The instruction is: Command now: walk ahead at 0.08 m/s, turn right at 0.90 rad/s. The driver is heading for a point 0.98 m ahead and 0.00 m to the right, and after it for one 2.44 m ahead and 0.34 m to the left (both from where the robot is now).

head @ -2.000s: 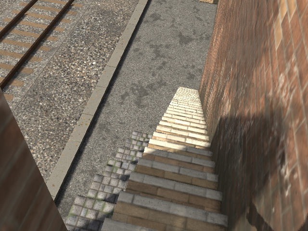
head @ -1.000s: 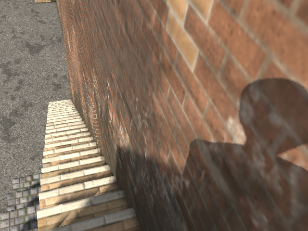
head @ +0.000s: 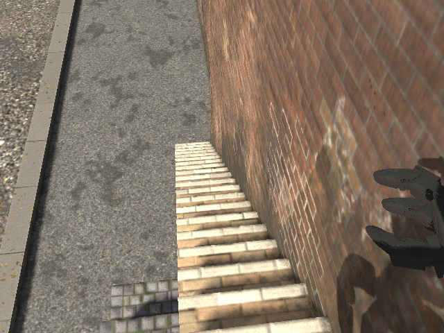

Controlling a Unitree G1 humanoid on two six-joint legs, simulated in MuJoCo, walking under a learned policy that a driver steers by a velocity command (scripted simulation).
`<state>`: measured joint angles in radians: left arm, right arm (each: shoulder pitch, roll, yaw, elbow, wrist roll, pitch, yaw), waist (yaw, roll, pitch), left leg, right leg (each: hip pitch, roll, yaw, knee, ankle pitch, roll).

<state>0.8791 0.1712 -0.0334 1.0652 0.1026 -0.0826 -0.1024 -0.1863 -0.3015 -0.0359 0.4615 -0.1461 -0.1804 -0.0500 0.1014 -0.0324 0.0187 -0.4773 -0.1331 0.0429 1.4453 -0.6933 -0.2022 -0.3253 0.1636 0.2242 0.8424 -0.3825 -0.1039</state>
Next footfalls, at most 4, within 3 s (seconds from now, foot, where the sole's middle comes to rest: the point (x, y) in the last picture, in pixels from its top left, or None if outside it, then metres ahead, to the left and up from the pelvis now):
none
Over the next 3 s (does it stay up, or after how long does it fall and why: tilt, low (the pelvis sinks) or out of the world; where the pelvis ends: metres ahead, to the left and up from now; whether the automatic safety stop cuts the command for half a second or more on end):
falls after 0.46 s (tilt)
